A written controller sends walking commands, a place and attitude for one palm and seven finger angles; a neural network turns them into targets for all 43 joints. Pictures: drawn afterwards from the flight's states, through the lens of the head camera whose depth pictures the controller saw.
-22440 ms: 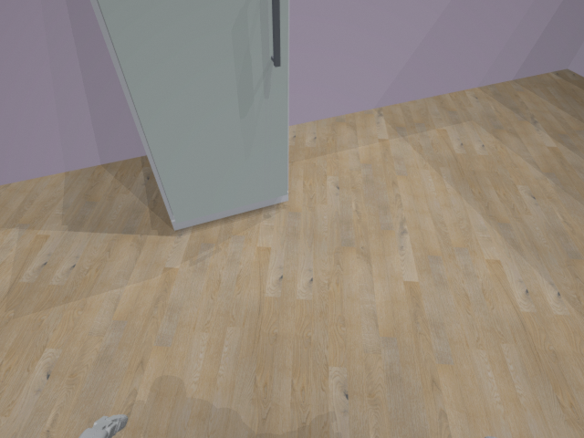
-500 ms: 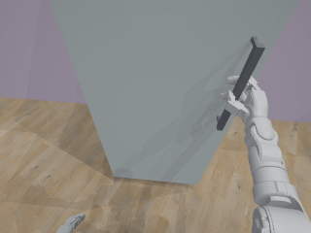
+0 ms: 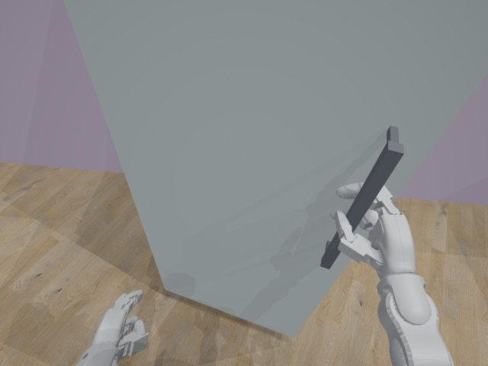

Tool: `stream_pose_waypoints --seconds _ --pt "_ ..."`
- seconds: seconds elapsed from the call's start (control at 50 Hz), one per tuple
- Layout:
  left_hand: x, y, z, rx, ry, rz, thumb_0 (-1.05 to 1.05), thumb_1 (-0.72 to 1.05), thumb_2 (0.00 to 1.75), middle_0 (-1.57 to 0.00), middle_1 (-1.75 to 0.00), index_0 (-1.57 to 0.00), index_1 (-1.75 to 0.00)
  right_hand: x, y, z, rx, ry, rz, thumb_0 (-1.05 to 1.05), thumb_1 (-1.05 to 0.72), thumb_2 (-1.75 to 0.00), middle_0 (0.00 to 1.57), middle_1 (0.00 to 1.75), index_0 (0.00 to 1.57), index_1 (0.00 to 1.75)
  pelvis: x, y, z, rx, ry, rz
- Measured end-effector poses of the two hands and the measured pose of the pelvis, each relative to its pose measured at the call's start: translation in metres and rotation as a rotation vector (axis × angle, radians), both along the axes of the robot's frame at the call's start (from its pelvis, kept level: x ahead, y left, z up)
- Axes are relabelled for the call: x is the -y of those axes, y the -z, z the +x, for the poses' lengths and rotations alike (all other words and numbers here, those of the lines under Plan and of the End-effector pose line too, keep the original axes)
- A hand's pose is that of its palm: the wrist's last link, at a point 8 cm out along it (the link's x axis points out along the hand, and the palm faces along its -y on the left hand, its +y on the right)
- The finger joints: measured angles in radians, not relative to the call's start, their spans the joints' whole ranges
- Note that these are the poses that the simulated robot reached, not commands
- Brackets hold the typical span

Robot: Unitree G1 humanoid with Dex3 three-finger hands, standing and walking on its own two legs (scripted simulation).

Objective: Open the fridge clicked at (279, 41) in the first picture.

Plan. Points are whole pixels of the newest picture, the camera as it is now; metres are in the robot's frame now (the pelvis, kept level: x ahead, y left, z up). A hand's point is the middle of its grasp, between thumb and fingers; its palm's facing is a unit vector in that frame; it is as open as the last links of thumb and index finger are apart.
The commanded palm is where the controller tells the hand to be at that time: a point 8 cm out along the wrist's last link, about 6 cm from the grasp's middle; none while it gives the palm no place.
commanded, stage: walk backward, drawing the door open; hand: right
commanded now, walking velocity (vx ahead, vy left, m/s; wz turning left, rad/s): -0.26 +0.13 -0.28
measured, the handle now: (352, 210) +0.34 -0.15 +0.11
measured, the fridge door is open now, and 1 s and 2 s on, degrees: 15 46 78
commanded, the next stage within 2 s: stop walking and hold the door back in 1.86 s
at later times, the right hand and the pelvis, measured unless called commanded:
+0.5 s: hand (307, 321) +0.17 -0.06 +0.11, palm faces +0.10 +0.98 -0.19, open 6.7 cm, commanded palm +0.13 -0.10 +0.12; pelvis -0.08 +0.07 -0.01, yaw -13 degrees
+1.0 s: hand out of the picture +0.09 +0.04 +0.11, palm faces +0.42 +0.88 -0.21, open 6.9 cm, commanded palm +0.04 +0.02 +0.12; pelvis -0.10 +0.26 -0.02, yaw -36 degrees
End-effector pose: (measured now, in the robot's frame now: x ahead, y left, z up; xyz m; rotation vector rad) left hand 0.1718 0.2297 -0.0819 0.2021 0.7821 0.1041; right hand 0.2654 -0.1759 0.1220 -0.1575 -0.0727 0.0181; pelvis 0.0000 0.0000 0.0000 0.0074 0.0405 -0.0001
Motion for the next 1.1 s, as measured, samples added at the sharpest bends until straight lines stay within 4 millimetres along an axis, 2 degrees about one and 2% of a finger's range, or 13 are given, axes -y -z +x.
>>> stream_pose_waypoints --seconds 0.1,0.22,0.38,0.44,0.52,0.58,0.64,0.72,0.82,0.88,0.94,1.04,1.1 --pt "0.013 -0.011 0.008 0.066 0.034 -0.038 0.01 0.91 0.9 -0.2 -0.3 -0.2 -0.29 -0.011 -0.003 -0.024 -0.031 0.036 -0.019 -0.01 -0.68 -0.77 0.39 1.33 0.33 1.37 -0.004 -0.004 -0.011 0.04 0.017 -0.01" --pt "0.019 0.001 -0.004 0.062 0.091 -0.093 0.01 0.91 0.9 -0.2 -0.3 -0.2 -0.29 -0.028 -0.003 -0.053 -0.028 0.103 -0.037 -0.01 -0.68 -0.77 0.39 1.33 0.32 1.37 -0.024 0.001 -0.026 0.069 0.057 -0.032" --pt "-0.007 0.015 -0.048 -0.031 0.115 -0.043 0.01 0.91 0.9 -0.21 -0.3 -0.2 -0.29 -0.052 0.0 -0.096 0.003 0.108 -0.026 -0.02 -0.69 -0.75 0.35 1.32 0.27 1.3 -0.047 0.002 -0.06 0.044 0.153 -0.011" --pt "-0.019 0.023 -0.063 -0.032 0.13 0.002 0.01 0.91 0.9 -0.21 -0.3 -0.2 -0.29 -0.06 0.004 -0.11 0.043 0.096 -0.024 -0.02 -0.71 -0.76 0.32 1.31 0.23 1.23 -0.053 0.013 -0.073 0.036 0.181 -0.003" --pt "-0.031 0.025 -0.084 -0.098 0.161 -0.001 0.01 0.91 0.9 -0.2 -0.3 -0.2 -0.29 -0.073 0.002 -0.126 0.029 0.113 -0.038 -0.03 -0.72 -0.78 0.3 1.29 0.2 1.21 -0.076 0.004 -0.086 0.046 0.249 -0.019" --pt "-0.041 0.024 -0.09 -0.128 0.214 -0.014 0.01 0.91 0.9 -0.2 -0.3 -0.2 -0.29 -0.084 0.001 -0.139 0.01 0.144 -0.044 -0.02 -0.71 -0.8 0.3 1.28 0.21 1.23 -0.098 -0.003 -0.09 0.047 0.29 0.008" --pt "-0.055 0.025 -0.084 -0.118 0.257 -0.035 0.01 0.91 0.9 -0.21 -0.3 -0.2 -0.29 -0.098 0.002 -0.152 0.032 0.198 -0.048 -0.03 -0.7 -0.82 0.32 1.29 0.21 1.24 -0.126 0.001 -0.09 0.045 0.311 0.0" --pt "-0.08 0.029 -0.061 -0.07 0.295 -0.054 0.01 0.9 0.9 -0.21 -0.3 -0.2 -0.3 -0.118 0.004 -0.168 0.049 0.284 -0.056 -0.03 -0.68 -0.85 0.34 1.31 0.21 1.24 -0.163 0.009 -0.093 0.063 0.356 0.0" --pt "-0.109 0.024 -0.033 -0.012 0.343 0.009 0.01 0.91 0.9 -0.21 -0.3 -0.2 -0.29 -0.141 0.002 -0.187 0.034 0.339 -0.052 -0.03 -0.67 -0.86 0.34 1.3 0.22 1.25 -0.192 0.009 -0.099 0.061 0.468 -0.019" --pt "-0.117 0.014 -0.02 0.039 0.405 0.046 0.01 0.91 0.9 -0.2 -0.3 -0.2 -0.29 -0.154 0.004 -0.198 0.054 0.356 -0.05 -0.03 -0.67 -0.85 0.35 1.3 0.23 1.24 -0.209 0.012 -0.101 0.048 0.529 -0.03" --pt "-0.121 0.018 -0.009 0.1 0.479 0.051 0.01 0.91 0.9 -0.2 -0.3 -0.19 -0.29 -0.167 0.01 -0.208 0.115 0.384 -0.066 -0.04 -0.69 -0.85 0.34 1.31 0.18 1.16 -0.232 0.026 -0.104 0.04 0.58 -0.019" --pt "-0.131 0.016 -0.006 0.007 0.642 0.016 0.01 0.91 0.9 -0.2 -0.3 -0.2 -0.29 -0.191 0.007 -0.221 0.078 0.488 -0.074 -0.04 -0.69 -0.86 0.34 1.29 0.18 1.19 -0.286 0.009 -0.091 0.064 0.659 0.002" --pt "-0.142 0.021 0.005 -0.029 0.718 -0.022 0.01 0.91 0.9 -0.2 -0.3 -0.2 -0.29 -0.209 0.006 -0.228 0.058 0.583 -0.065 -0.04 -0.68 -0.87 0.34 1.29 0.2 1.22 -0.317 0.007 -0.077 0.065 0.705 0.03"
